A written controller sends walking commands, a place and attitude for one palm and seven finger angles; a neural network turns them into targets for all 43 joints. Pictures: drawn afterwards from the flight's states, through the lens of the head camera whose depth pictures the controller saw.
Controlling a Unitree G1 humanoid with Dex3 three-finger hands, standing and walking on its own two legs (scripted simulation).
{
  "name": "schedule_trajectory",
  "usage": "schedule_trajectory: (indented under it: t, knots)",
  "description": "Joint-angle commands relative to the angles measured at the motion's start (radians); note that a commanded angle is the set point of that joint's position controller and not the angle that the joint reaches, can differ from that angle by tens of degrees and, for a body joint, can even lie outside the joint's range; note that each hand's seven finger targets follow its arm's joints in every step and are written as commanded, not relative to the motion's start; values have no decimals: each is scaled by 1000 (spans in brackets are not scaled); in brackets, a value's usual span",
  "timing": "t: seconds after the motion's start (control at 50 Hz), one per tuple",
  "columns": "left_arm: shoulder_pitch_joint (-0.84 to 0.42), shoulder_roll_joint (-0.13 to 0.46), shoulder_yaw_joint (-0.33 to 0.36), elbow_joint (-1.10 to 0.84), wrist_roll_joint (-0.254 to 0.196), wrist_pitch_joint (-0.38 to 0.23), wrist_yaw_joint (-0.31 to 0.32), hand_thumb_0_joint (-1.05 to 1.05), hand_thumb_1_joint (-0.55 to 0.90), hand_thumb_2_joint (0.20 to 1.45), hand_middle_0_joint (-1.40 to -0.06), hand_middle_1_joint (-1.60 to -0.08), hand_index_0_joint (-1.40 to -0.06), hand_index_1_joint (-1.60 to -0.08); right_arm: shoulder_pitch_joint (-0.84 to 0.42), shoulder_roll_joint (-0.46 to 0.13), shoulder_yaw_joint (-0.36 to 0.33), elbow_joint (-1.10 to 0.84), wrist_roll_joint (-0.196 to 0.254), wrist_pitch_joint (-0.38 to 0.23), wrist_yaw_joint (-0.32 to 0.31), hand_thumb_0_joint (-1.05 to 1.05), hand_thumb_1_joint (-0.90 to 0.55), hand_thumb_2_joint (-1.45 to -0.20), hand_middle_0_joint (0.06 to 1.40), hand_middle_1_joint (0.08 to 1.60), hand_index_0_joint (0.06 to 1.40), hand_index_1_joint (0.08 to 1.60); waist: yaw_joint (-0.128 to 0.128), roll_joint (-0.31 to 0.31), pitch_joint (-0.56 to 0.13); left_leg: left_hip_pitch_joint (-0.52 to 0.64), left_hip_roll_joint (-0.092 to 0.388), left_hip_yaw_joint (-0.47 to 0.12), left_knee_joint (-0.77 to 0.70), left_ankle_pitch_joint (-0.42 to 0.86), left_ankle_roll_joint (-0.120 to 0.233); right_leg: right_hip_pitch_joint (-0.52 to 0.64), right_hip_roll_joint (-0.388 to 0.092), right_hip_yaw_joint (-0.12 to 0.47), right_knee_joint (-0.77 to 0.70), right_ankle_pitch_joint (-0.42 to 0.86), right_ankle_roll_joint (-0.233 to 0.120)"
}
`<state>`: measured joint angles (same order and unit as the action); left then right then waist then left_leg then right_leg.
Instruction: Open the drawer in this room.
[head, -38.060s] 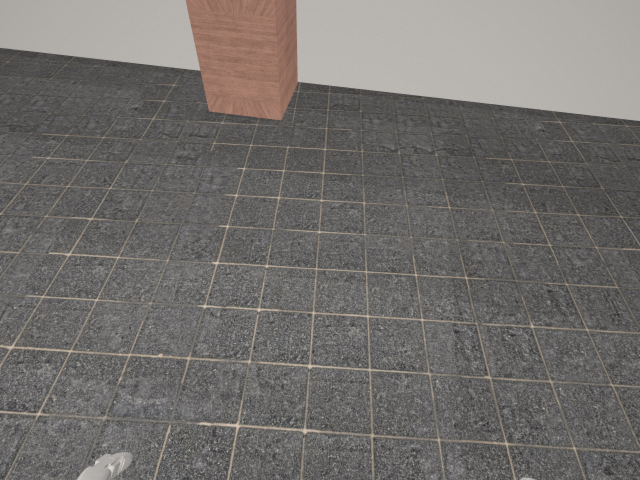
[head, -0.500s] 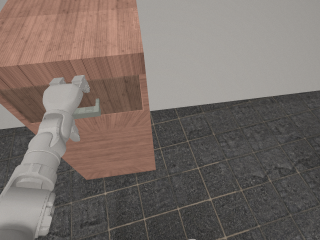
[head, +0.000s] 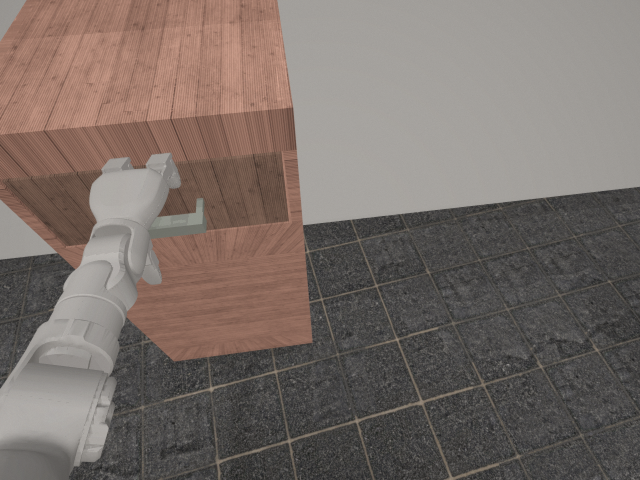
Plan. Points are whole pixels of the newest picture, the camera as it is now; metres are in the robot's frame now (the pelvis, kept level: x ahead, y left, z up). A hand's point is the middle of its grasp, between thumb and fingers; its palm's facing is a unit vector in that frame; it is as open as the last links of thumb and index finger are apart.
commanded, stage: move the hooked fingers above the handle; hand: left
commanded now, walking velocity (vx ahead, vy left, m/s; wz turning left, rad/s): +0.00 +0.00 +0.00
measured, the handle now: (162, 217) +0.50 +0.25 -0.01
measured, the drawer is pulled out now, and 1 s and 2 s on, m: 0.00 0.00 0.00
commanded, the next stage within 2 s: lower the fingers behind the handle in 0.08 s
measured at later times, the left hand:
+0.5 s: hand (157, 237) +0.44 +0.24 +0.01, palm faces -0.10 -0.04 -0.99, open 13.8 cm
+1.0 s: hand (164, 243) +0.44 +0.24 -0.01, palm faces -0.06 -0.06 -1.00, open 13.7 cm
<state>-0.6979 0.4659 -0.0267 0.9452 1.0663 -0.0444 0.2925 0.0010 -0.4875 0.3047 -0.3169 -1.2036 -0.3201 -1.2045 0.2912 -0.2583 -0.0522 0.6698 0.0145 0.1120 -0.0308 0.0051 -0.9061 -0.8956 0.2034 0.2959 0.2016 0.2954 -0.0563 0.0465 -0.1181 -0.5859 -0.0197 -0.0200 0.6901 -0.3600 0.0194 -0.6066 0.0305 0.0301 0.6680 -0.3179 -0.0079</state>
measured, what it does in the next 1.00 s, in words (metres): stands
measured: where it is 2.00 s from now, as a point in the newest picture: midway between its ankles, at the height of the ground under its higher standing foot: outside the picture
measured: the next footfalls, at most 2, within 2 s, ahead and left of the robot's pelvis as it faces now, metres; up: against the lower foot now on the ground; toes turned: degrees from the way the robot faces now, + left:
none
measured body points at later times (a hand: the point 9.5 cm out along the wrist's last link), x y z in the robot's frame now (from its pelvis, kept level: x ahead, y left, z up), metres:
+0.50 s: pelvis +0.00 +0.00 +0.00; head +0.08 -0.01 +0.44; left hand +0.44 +0.24 +0.07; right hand +0.05 -0.27 -0.14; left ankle -0.02 +0.11 -0.72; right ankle +0.00 -0.12 -0.72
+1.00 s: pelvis +0.00 +0.00 -0.02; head +0.09 +0.00 +0.43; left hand +0.44 +0.24 +0.04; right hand +0.04 -0.27 -0.15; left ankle -0.02 +0.11 -0.72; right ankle +0.00 -0.12 -0.72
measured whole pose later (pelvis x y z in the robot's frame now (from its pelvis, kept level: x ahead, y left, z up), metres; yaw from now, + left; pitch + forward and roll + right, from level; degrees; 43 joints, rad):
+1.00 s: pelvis +0.00 +0.00 -0.02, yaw -1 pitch +19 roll -1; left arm -0.65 0.46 0.02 0.98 1.09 -0.11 0.36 0.00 -0.49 0.30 -0.32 -1.20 -0.33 -1.21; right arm 0.32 -0.25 -0.06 0.70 -0.02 0.11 -0.02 0.00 -0.91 -0.90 0.20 0.30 0.20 0.30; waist -0.08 0.05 -0.16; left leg -0.74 -0.01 -0.02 0.82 -0.42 0.02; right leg -0.75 0.04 0.03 0.77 -0.36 0.00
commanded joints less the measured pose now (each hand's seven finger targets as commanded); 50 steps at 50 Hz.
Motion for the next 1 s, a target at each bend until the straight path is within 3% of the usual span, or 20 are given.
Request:
schedule_trajectory:
  t: [0.0, 0.04, 0.08, 0.1, 0.14, 0.16, 0.22, 0.38, 0.42, 0.44, 0.52, 0.54, 0.6, 0.64, 0.7, 0.78, 0.84, 0.86, 0.92, 0.98]
  knots:
    - [-432, 296, 74, -174, 6, 22, 31, 0, -500, 300, -300, -1200, -300, -1200, 87, -144, -50, -79, -4, -26, -17, 0, -900, -900, 200, 300, 200, 300, -8, -11, -367, 162, -13, 40, -56, 359, 26, 217, 7, -37, -51, 301, -31]
    - [-431, 310, 89, -192, 4, 9, 28, 0, -500, 300, -300, -1200, -300, -1200, 96, -145, -54, -76, -7, -25, -18, 0, -900, -900, 200, 300, 200, 300, -4, -11, -405, 178, -11, 38, -49, 397, 27, 235, 7, -35, -45, 331, -30]
    - [-400, 249, 52, -174, -5, 14, 22, 0, -500, 300, -300, -1200, -300, -1200, 97, -140, -54, -78, -6, -24, -15, 0, -900, -900, 200, 300, 200, 300, -8, -21, -381, 180, -12, 40, -49, 400, 27, 224, 9, -41, -49, 335, -29]
    - [-395, 249, 53, -161, -7, 15, 19, 0, -500, 300, -300, -1200, -300, -1200, 96, -142, -54, -75, -5, -25, -16, 0, -900, -900, 200, 300, 200, 300, -13, -32, -352, 174, -9, 39, -50, 387, 26, 206, 10, -43, -54, 322, -29]
    - [-424, 274, 68, -193, -7, 3, 19, 0, -500, 300, -300, -1200, -300, -1200, 101, -145, -54, -73, -6, -23, -15, 0, -900, -900, 200, 300, 200, 300, -10, -28, -374, 178, -9, 35, -50, 399, 28, 217, 8, -38, -51, 330, -29]
    - [-400, 256, 60, -190, -7, 5, 20, 0, -500, 300, -300, -1200, -300, -1200, 99, -142, -55, -75, -8, -22, -14, 0, -900, -900, 200, 300, 200, 300, -4, -21, -384, 187, -11, 36, -49, 406, 27, 223, 9, -39, -50, 334, -30]
    - [-380, 227, 40, -141, -9, 10, 14, 0, -500, 300, -300, -1200, -300, -1200, 103, -143, -52, -68, -6, -21, -12, 0, -900, -900, 200, 300, 200, 300, -16, -36, -319, 153, -11, 33, -49, 383, 26, 191, 11, -45, -55, 312, -33]
    - [-343, 194, 21, -131, -4, 6, 19, 0, -500, 300, -300, -1200, -300, -1200, 111, -143, -57, -68, -9, -18, -6, 0, -900, -900, 200, 300, 200, 300, -14, -39, -334, 144, -10, 39, -32, 365, 26, 171, 12, -42, -43, 306, -32]
    - [-372, 240, 60, -159, -4, -17, 25, 0, -500, 300, -300, -1200, -300, -1200, 117, -147, -58, -66, -14, -19, -9, 0, -900, -900, 200, 300, 200, 300, -14, -58, -355, 127, -11, 35, -24, 362, 30, 189, 10, -35, -36, 315, -31]
    - [-380, 283, 92, -195, 0, -35, 34, 0, -500, 300, -300, -1200, -300, -1200, 116, -145, -59, -72, -14, -20, -10, 0, -900, -900, 200, 300, 200, 300, -2, -23, -386, 129, -13, 39, -18, 368, 30, 203, 8, -28, -27, 329, -31]
    - [-411, 311, 129, -247, 22, -81, 87, 0, -500, 300, -300, -1200, -300, -1200, 111, -139, -64, -61, -28, -24, -13, 0, -900, -900, 200, 300, 200, 300, -8, 7, -422, 126, -11, 29, 16, 405, 28, 164, 12, -31, 7, 339, -33]
    - [-385, 320, 141, -239, 30, -81, 105, 0, -500, 300, -300, -1200, -300, -1200, 112, -138, -65, -58, -27, -24, -11, 0, -900, -900, 200, 300, 200, 300, 1, 30, -433, 122, -12, 28, 20, 408, 25, 155, 14, -32, 18, 331, -35]
    - [-359, 261, 108, -202, 34, -57, 145, 0, -500, 300, -300, -1200, -300, -1200, 108, -134, -67, -47, -32, -29, 2, 0, -900, -900, 200, 300, 200, 300, -6, 61, -420, 116, -11, 32, 35, 407, 18, 107, 18, -45, 31, 310, -38]
    - [-355, 250, 99, -163, 30, -27, 154, 0, -500, 300, -300, -1200, -300, -1200, 115, -138, -69, -36, -31, -30, 9, 0, -900, -900, 200, 300, 200, 300, -14, 46, -426, 113, -9, 34, 42, 412, 18, 100, 20, -48, 33, 315, -35]
    - [-364, 223, 61, -104, 17, 25, 137, 0, -500, 300, -300, -1200, -300, -1200, 123, -145, -67, -33, -24, -27, 11, 0, -900, -900, 200, 300, 200, 300, -32, -9, -407, 86, -10, 36, 36, 370, 21, 113, 19, -47, 20, 312, -30]
    - [-422, 203, 27, -117, 6, 18, 90, 0, -500, 300, -300, -1200, -300, -1200, 138, -149, -69, -30, -21, -26, 1, 0, -900, -900, 200, 300, 200, 300, -56, -23, -424, 114, -7, 29, 43, 369, 28, 108, 17, -40, 11, 319, -25]
    - [-422, 229, 55, -183, 5, -41, 75, 0, -500, 300, -300, -1200, -300, -1200, 144, -144, -69, -33, -30, -27, -8, 0, -900, -900, 200, 300, 200, 300, -39, 17, -482, 153, -4, 17, 60, 435, 27, 107, 17, -36, 33, 351, -27]
    - [-373, 225, 66, -170, 8, -55, 78, 0, -500, 300, -300, -1200, -300, -1200, 142, -141, -71, -32, -32, -26, -8, 0, -900, -900, 200, 300, 200, 300, -30, 19, -476, 153, -2, 17, 66, 444, 25, 96, 18, -38, 38, 347, -29]
    - [-306, 294, 140, -128, 21, -73, 106, 0, -500, 300, -300, -1200, -300, -1200, 129, -146, -62, -24, -40, -17, -2, 0, -900, -900, 200, 300, 200, 300, -3, 3, -416, 66, -3, 19, 76, 424, 24, 82, 19, -43, 64, 336, -36]
    - [-258, 280, 142, -120, 35, -54, 149, 0, -500, 300, -300, -1200, -300, -1200, 117, -142, -61, -36, -41, -17, 9, 0, -900, -900, 200, 300, 200, 300, 11, 11, -406, 13, -6, 34, 86, 397, 20, 75, 19, -44, 81, 335, -37]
